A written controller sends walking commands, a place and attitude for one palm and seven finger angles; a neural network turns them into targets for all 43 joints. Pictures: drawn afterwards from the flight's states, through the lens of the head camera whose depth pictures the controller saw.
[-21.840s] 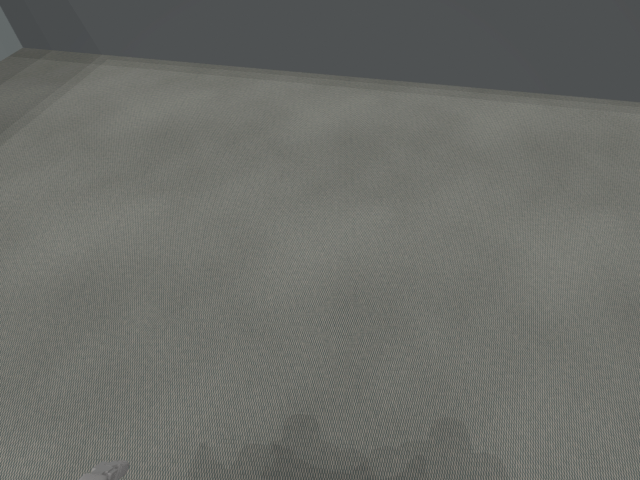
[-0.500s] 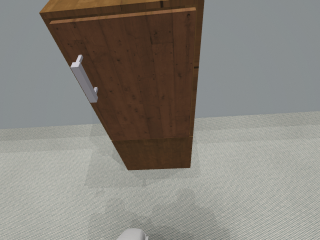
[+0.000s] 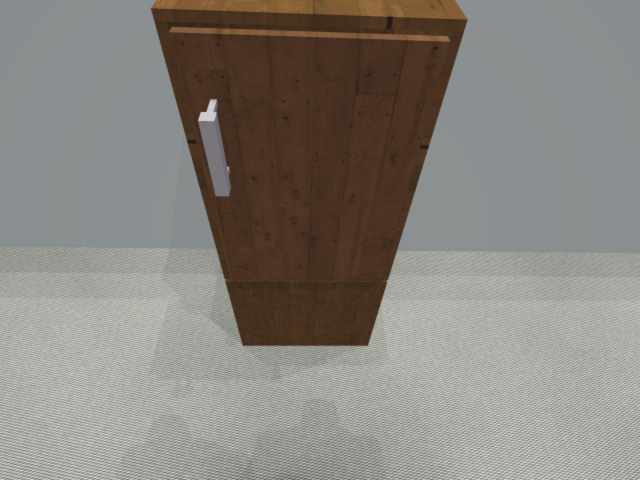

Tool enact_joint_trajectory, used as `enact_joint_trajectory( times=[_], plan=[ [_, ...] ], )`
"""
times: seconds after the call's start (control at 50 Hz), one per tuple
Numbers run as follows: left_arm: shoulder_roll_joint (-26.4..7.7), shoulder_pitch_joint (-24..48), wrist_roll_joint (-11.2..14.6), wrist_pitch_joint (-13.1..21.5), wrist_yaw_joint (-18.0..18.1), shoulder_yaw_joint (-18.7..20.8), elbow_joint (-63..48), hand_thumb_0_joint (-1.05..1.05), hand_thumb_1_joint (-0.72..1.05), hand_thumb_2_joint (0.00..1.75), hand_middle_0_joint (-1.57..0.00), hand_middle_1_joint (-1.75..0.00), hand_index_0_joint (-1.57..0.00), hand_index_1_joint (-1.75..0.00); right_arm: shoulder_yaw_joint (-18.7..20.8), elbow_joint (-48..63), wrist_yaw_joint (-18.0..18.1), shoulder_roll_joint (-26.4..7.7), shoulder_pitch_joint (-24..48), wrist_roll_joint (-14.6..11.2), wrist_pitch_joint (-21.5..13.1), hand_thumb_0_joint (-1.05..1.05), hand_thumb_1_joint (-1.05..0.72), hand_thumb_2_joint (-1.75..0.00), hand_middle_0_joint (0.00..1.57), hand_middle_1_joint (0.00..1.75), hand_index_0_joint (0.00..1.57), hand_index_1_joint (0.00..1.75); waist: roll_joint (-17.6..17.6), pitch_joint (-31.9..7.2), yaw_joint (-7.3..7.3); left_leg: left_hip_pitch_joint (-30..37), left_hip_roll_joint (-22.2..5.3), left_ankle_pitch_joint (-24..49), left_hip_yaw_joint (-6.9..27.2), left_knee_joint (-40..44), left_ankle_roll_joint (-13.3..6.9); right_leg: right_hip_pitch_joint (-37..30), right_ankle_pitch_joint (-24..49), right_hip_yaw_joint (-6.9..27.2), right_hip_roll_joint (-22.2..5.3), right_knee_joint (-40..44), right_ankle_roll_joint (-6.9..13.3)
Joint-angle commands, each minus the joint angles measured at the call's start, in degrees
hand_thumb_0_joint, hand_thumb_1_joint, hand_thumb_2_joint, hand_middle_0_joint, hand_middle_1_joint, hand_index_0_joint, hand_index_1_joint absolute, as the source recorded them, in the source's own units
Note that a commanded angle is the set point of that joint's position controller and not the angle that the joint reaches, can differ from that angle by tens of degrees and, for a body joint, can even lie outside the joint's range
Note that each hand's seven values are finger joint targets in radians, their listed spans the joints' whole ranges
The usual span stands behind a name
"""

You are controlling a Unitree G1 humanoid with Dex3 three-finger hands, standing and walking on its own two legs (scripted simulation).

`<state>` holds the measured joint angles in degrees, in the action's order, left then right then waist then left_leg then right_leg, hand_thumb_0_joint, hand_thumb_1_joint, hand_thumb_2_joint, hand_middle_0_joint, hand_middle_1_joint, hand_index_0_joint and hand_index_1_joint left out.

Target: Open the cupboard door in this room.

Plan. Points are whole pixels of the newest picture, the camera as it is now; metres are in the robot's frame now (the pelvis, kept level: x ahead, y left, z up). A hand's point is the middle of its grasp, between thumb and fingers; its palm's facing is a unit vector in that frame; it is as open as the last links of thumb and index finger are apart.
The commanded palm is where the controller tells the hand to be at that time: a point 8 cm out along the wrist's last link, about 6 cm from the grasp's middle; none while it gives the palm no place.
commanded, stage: come to a stop and stand still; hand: left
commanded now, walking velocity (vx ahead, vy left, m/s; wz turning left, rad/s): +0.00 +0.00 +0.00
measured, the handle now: (218, 149) +0.57 +0.21 +0.08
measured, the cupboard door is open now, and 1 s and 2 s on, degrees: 0 0 0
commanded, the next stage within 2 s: look again from close up in 0.12 s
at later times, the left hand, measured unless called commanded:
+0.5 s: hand out of the picture +0.00 +0.18 -0.18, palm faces -0.01 -0.98 -0.21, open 7.3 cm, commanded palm none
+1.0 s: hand out of the picture -0.01 +0.16 -0.18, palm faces +0.01 -0.98 -0.19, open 7.4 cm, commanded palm none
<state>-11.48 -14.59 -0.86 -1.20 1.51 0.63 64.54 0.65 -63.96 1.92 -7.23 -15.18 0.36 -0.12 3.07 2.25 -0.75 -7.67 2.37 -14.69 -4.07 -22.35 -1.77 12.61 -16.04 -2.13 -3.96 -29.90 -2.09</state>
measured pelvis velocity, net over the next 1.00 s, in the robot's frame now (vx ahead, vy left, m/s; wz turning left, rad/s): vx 0.00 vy -0.01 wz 0.01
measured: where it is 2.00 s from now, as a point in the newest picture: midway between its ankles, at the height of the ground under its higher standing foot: outside the picture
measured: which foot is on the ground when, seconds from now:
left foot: down 0.00-1.00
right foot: down 0.00-1.00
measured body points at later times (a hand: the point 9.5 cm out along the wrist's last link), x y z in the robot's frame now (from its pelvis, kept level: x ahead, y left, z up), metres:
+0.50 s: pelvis -0.02 +0.01 +0.00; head -0.01 +0.00 +0.45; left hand +0.00 +0.23 -0.16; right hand -0.01 -0.22 -0.17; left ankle -0.03 +0.10 -0.74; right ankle -0.02 -0.12 -0.74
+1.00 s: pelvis +0.00 -0.01 -0.01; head +0.02 -0.01 +0.44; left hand +0.00 +0.21 -0.16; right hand +0.00 -0.23 -0.17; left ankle -0.03 +0.10 -0.74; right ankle -0.02 -0.12 -0.74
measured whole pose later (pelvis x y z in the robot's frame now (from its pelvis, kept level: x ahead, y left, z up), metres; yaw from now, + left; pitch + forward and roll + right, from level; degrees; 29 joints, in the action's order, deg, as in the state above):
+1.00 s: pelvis +0.00 -0.01 -0.01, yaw +0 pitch +0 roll +1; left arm -9.0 -17.4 -1.7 0.4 0.9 0.1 63.0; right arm -0.2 -62.9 0.9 -8.5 -17.2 1.4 -0.6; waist 0.4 1.1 0.3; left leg -11.1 0.1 -19.0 -3.1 -29.8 -0.9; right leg 13.4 -19.1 -3.4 -1.9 -32.2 0.5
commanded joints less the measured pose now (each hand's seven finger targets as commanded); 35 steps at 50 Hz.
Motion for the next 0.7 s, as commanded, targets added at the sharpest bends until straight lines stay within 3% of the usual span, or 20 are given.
enact_joint_trajectory(
  times=[0.0,0.02,0.04,0.12,0.18,0.2,0.22,0.24,0.26,0.28,0.34,0.44,0.68],
  plan=[
    [-4.6,-3.7,0.4,2.0,0.8,0.0,-0.1,0.0,0.9,0.9,-0.2,-0.3,-0.2,-0.3,1.5,1.2,0.3,-6.7,-3.5,-0.7,-1.6,0.0,-0.9,-0.9,0.2,0.3,0.2,0.3,-4.1,-2.9,0.64,-0.6,-8.7,19.6,7.0,0.9,0.4,-7.5,20.9,3.8,-5.5,8.5,2.7],
    [-4.2,-2.9,0.5,2.2,0.7,0.3,0.1,0.0,0.9,0.9,-0.2,-0.3,-0.2,-0.3,1.3,0.7,0.4,-6.1,-3.5,-0.4,-1.1,0.0,-0.9,-0.9,0.2,0.3,0.2,0.3,2.3,-2.0,0.89,-0.8,-8.2,14.7,6.4,1.6,1.2,-5.9,20.8,4.9,-5.2,7.8,3.7],
    [-3.8,-2.3,0.5,2.2,0.7,0.2,-0.1,0.0,0.9,0.9,-0.2,-0.3,-0.2,-0.3,1.3,0.5,0.3,-6.4,-3.6,-0.3,-0.8,0.0,-0.9,-0.9,0.2,0.3,0.2,0.3,4.6,-0.7,0.96,-0.6,-7.9,11.7,6.0,2.0,1.3,-4.2,18.6,4.7,-4.9,8.3,3.9],
    [-2.4,-2.0,0.6,2.0,0.8,0.0,-0.4,0.0,0.9,0.9,-0.2,-0.3,-0.2,-0.3,0.8,-1.0,0.2,-5.9,-4.4,-0.2,-1.4,0.0,-0.9,-0.9,0.2,0.3,0.2,0.3,-0.9,-0.5,0.68,0.1,-8.6,12.0,6.2,4.2,0.7,-3.7,12.9,3.9,-3.4,9.1,3.0],
    [-2.3,-2.5,0.6,1.8,0.8,0.0,-0.4,0.0,0.9,0.9,-0.2,-0.3,-0.2,-0.3,0.5,-1.4,0.2,-5.2,-4.4,-0.2,-1.3,0.0,-0.9,-0.9,0.2,0.3,0.2,0.3,-2.0,1.4,0.47,-1.4,-8.4,8.9,6.3,5.0,0.6,-3.3,9.7,3.9,-3.2,10.3,2.9],
    [-3.5,-7.0,-0.5,3.5,3.1,-0.3,0.5,0.0,0.9,0.9,-0.2,-0.3,-0.2,-0.3,0.1,3.0,-0.5,-7.8,0.5,-0.3,-2.3,0.0,-0.9,-0.9,0.2,0.3,0.2,0.3,0.4,1.5,-1.34,-5.2,-8.9,16.4,4.3,-7.5,1.5,-2.9,32.9,6.4,-5.2,6.8,2.9],
    [-5.4,-5.1,0.1,4.3,2.7,0.2,-2.1,0.0,0.9,0.9,-0.2,-0.3,-0.2,-0.3,0.1,4.4,-0.7,-5.5,-3.9,0.2,-1.8,0.0,-0.9,-0.9,0.2,0.3,0.2,0.3,-1.7,-4.3,1.6,-5.0,-6.4,2.7,4.9,-4.8,1.3,-6.4,27.3,8.0,-7.2,5.7,4.7],
    [-6.0,-3.5,0.4,4.6,2.1,0.3,-3.1,0.0,0.9,0.9,-0.2,-0.3,-0.2,-0.3,-0.2,4.2,-1.1,-4.8,-4.0,0.6,-1.5,0.0,-0.9,-0.9,0.2,0.3,0.2,0.3,-4.5,-3.8,1.12,-5.7,-5.7,1.1,4.3,-4.5,1.3,-5.2,21.3,7.0,-6.3,5.0,5.5],
    [-5.2,-2.7,0.4,4.3,1.6,0.0,-3.8,0.0,0.9,0.9,-0.2,-0.3,-0.2,-0.3,-0.2,4.9,-1.0,-5.0,-4.5,0.6,-1.7,0.0,-0.9,-0.9,0.2,0.3,0.2,0.3,-6.4,-3.4,1.39,-5.2,-6.2,2.8,5.1,-3.0,0.8,-3.0,12.2,6.1,-4.7,4.7,5.7],
    [-4.3,-2.4,0.3,4.0,1.4,-0.1,-4.1,0.0,0.9,0.9,-0.2,-0.3,-0.2,-0.3,-0.3,5.1,-0.9,-5.5,-4.7,0.7,-1.8,0.0,-0.9,-0.9,0.2,0.3,0.2,0.3,-8.1,-2.0,1.42,-5.5,-7.1,5.7,6.2,-2.4,0.1,-1.4,8.5,4.9,-3.1,4.0,5.3],
    [-3.4,-2.3,0.1,3.1,0.9,-0.4,-4.3,0.0,0.9,0.9,-0.2,-0.3,-0.2,-0.3,-0.5,5.8,-0.6,-6.0,-5.0,0.6,-1.7,0.0,-0.9,-0.9,0.2,0.3,0.2,0.3,-4.8,1.7,1.01,-8.4,-8.2,4.8,7.5,-0.4,-1.0,-0.9,3.8,3.4,-1.4,4.2,4.6],
    [-3.3,-2.6,0.1,2.7,0.5,-0.5,-4.6,0.0,0.9,0.9,-0.2,-0.3,-0.2,-0.3,-0.4,5.9,-0.6,-7.3,-4.3,0.6,-1.8,0.0,-0.9,-0.9,0.2,0.3,0.2,0.3,-2.8,3.3,0.78,-8.8,-8.0,0.3,7.7,2.2,-1.1,0.6,1.3,3.9,-1.2,5.3,4.1],
    [-3.9,-3.7,0.1,2.8,0.3,-0.1,-4.0,0.0,0.9,0.9,-0.2,-0.3,-0.2,-0.3,-0.4,4.1,-0.2,-8.4,-2.9,0.5,-2.5,0.0,-0.9,-0.9,0.2,0.3,0.2,0.3,-3.0,-0.1,0.46,-4.3,-8.3,6.8,6.3,1.8,-1.0,-0.7,8.1,4.5,-2.0,5.6,4.0]
  ],
)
